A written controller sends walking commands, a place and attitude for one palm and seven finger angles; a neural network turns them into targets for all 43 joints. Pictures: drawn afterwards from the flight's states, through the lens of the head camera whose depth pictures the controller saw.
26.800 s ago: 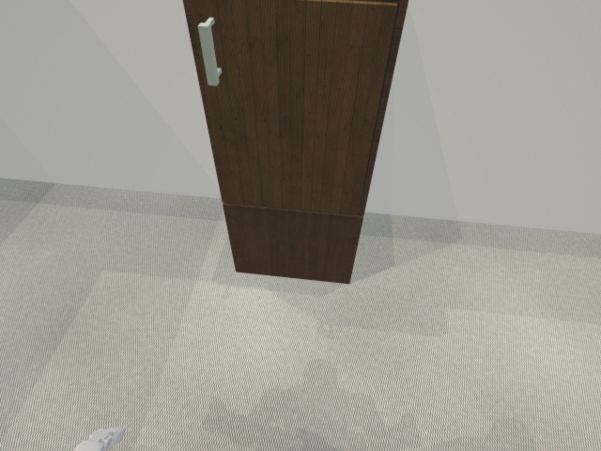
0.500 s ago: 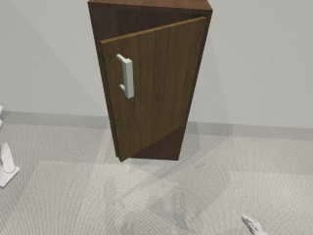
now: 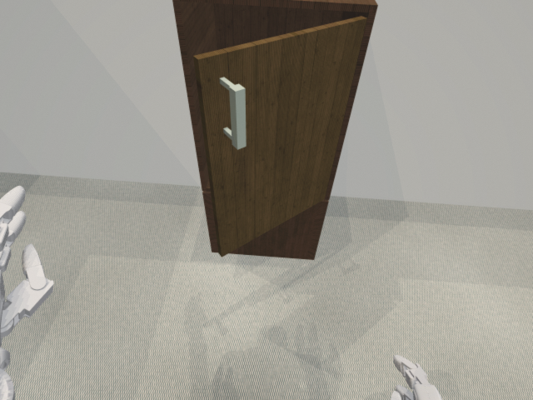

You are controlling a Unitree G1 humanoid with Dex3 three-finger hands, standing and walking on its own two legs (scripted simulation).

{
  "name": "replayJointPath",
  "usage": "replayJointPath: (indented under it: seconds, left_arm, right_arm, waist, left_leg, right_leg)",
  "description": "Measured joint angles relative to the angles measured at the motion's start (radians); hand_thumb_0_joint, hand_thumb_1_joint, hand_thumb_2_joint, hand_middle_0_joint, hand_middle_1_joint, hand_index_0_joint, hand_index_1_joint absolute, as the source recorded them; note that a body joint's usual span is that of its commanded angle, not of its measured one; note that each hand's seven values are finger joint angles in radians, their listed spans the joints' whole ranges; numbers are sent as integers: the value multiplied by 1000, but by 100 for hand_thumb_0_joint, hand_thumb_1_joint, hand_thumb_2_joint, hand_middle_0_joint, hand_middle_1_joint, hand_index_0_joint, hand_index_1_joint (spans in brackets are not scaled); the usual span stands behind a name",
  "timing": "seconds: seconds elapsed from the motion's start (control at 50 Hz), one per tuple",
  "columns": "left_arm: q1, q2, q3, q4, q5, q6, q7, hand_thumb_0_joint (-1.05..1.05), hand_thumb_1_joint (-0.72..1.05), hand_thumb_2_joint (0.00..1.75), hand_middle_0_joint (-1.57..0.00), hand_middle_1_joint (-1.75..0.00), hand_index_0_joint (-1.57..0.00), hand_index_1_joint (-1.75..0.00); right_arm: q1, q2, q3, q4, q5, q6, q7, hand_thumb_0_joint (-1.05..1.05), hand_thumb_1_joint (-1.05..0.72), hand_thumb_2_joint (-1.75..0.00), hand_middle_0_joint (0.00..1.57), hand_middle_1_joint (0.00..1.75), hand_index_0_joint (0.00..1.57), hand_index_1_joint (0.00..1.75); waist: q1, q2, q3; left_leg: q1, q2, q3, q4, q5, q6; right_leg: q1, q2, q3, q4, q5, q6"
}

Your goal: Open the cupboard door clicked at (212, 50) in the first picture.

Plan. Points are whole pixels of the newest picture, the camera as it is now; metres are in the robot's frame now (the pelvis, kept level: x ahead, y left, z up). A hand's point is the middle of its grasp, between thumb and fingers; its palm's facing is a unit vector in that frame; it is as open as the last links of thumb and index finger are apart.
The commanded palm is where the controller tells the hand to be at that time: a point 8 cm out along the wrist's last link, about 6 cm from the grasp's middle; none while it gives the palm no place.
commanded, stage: stop stepping back and stand still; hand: left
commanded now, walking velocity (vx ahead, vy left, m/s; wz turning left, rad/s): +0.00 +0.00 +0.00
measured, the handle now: (232, 113) +0.58 +0.11 +0.14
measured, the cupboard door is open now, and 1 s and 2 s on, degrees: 40 40 40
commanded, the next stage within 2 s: let the arm hang, fingers relaxed in 0.20 s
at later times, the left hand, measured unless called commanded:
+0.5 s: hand out of the picture +0.12 +0.22 -0.11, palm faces +0.03 -0.94 -0.35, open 7.4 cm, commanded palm none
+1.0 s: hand out of the picture -0.07 +0.16 -0.16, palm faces +0.09 -0.96 -0.27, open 7.3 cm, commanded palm none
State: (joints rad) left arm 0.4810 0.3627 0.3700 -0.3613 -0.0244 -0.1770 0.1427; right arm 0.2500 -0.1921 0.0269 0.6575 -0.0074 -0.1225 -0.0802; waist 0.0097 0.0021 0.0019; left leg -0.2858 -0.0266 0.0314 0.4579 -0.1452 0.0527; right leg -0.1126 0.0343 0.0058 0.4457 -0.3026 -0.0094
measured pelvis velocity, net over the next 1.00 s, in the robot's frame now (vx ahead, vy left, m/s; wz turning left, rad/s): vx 0.00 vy -0.02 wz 0.05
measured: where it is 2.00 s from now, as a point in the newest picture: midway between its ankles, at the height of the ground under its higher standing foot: outside the picture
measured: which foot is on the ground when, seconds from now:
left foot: down 0.00-1.00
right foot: down 0.00-1.00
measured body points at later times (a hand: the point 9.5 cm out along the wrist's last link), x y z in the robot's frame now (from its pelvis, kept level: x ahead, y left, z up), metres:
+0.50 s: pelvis -0.01 -0.01 -0.01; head -0.01 -0.03 +0.44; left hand +0.12 +0.27 -0.08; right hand +0.12 -0.27 -0.13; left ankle +0.07 +0.08 -0.74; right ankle -0.04 -0.11 -0.74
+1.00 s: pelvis +0.00 -0.02 +0.00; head +0.01 -0.05 +0.45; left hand -0.07 +0.21 -0.14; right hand +0.01 -0.23 -0.17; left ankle +0.07 +0.08 -0.74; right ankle -0.04 -0.11 -0.74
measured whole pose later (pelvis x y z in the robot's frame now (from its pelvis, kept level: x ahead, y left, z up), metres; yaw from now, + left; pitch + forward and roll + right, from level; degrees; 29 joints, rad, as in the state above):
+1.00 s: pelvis +0.00 -0.02 +0.00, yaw +3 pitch -3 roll +0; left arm 0.38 0.17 0.01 1.16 0.00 0.01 0.03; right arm 0.27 -0.15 0.00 1.13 -0.02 0.04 -0.03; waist -0.01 0.06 0.05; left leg -0.27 -0.03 -0.03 0.45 -0.14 0.02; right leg -0.08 0.04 -0.05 0.44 -0.32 -0.05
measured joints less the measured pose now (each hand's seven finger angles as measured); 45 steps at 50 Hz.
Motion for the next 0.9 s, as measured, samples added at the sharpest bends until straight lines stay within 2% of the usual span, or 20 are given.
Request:
replayJointPath:
  seconds: [0.08,0.16,0.24,0.3,0.32,0.34,0.38,0.44,0.48,0.56,0.6,0.68,0.78,0.9]
  left_arm:
    - [5,22,6,-57,7,-7,-1,2,89,90,-21,-30,-21,-30]
    - [76,56,29,-124,-1,-33,-6,1,89,90,-22,-30,-21,-30]
    - [130,67,40,-121,-12,-42,-10,1,89,90,-22,-30,-21,-30]
    - [117,50,29,-79,-13,-31,-9,1,89,90,-22,-30,-21,-30]
    - [83,47,3,-15,-5,-46,-18,1,89,90,-22,-30,-21,-30]
    - [27,43,-38,84,10,-33,-40,1,89,90,-21,-30,-21,-30]
    - [-85,21,-126,320,31,54,-84,0,90,90,-21,-30,-20,-30]
    - [-182,-28,-236,671,52,165,-125,0,90,90,-20,-30,-20,-30]
    - [-200,-64,-294,853,58,201,-143,0,91,90,-20,-29,-19,-30]
    - [-196,-136,-370,1107,53,232,-152,1,91,90,-20,-29,-20,-30]
    - [-189,-169,-387,1202,47,236,-148,1,91,90,-21,-30,-20,-30]
    - [-176,-172,-373,1334,37,227,-135,1,97,90,-21,-30,-20,-30]
    - [-138,-181,-365,1431,31,204,-136,1,95,90,-21,-30,-20,-30]
    - [-98,-183,-359,1506,28,192,-121,1,93,90,-21,-30,-20,-30]
  right_arm:
    - [-17,16,9,-26,-7,-21,4,2,-90,-89,21,30,20,30]
    - [-24,16,7,-41,-9,-24,16,2,-90,-89,21,30,20,30]
    - [-25,1,-3,-30,-6,-12,19,2,-90,-89,21,30,20,30]
    - [-24,-15,-12,-18,-1,-7,14,2,-90,-89,21,30,20,30]
    - [-28,-27,-21,11,3,-34,30,2,-90,-89,21,30,20,30]
    - [-40,-47,-29,48,4,-41,51,2,-90,-89,21,30,20,30]
    - [-76,-88,-36,114,2,-3,77,1,-90,-89,21,30,20,30]
    - [-119,-116,-39,181,-9,56,87,1,-90,-89,21,30,20,30]
    - [-121,-114,-39,208,-15,80,89,1,-90,-89,21,30,20,30]
    - [-75,-89,-37,258,-23,122,89,1,-90,-89,21,30,20,30]
    - [-45,-73,-35,292,-25,139,84,1,-90,-89,20,30,20,30]
    - [15,-36,-26,359,-26,158,72,1,-91,-89,20,30,20,30]
    - [47,-7,-26,418,-20,167,62,1,-91,-89,20,30,20,30]
    - [36,29,-28,448,-14,159,59,1,-91,-89,20,30,20,30]
  waist:
    - [-20,-16,19]
    - [-32,-3,17]
    - [-20,15,3]
    - [-7,24,-3]
    - [-4,34,-14]
    - [1,47,-24]
    - [5,72,-32]
    - [-13,85,-22]
    - [-30,70,-8]
    - [-51,7,31]
    - [-50,-25,47]
    - [-31,-50,68]
    - [-12,-6,76]
    - [-18,45,66]
  left_leg:
    - [0,-7,-5,-51,39,-4]
    - [-15,4,-16,-56,48,-11]
    - [-22,17,-16,-33,31,-14]
    - [-16,18,-15,-27,22,-14]
    - [-34,17,-20,-12,19,-13]
    - [-54,12,-27,9,14,-11]
    - [-86,0,-33,51,2,-5]
    - [-108,-11,-30,91,-12,1]
    - [-106,-11,-30,100,-15,-3]
    - [-91,-5,-44,120,-29,-17]
    - [-80,-3,-50,119,-33,-21]
    - [-61,0,-66,73,-12,-27]
    - [-38,-5,-73,12,20,-28]
    - [-2,-5,-66,-11,21,-30]
  right_leg:
    - [-14,-6,-5,-16,19,-3]
    - [-11,7,-15,-57,42,-10]
    - [-1,19,-12,-75,49,-13]
    - [7,21,-10,-75,45,-12]
    - [-8,20,-17,-60,38,-11]
    - [-28,16,-26,-32,26,-11]
    - [-69,6,-37,38,-7,-10]
    - [-106,-6,-39,116,-43,-11]
    - [-108,-7,-39,134,-53,-15]
    - [-81,2,-52,137,-63,-30]
    - [-65,6,-57,126,-62,-32]
    - [-40,12,-69,70,-36,-35]
    - [-16,9,-75,10,-6,-36]
    - [17,7,-67,-12,-4,-38]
